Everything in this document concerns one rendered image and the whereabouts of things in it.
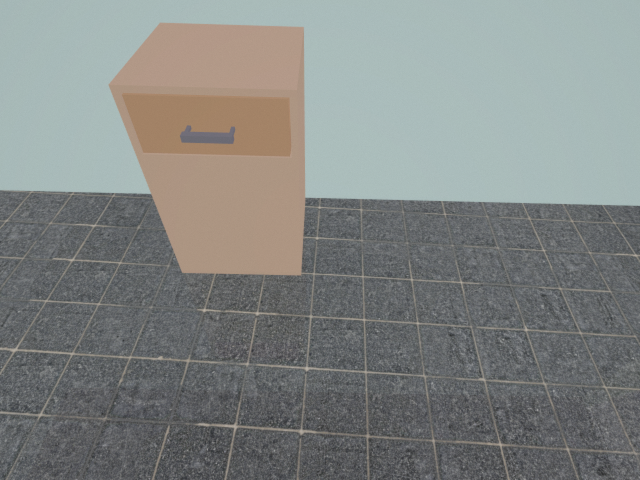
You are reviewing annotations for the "drawer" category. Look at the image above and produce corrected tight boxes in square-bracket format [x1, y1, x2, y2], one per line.
[122, 93, 291, 157]

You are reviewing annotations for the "handle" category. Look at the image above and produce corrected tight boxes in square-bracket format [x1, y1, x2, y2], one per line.
[180, 125, 235, 144]

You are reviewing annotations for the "cabinet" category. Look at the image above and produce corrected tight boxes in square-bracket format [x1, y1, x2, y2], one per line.
[109, 23, 305, 275]

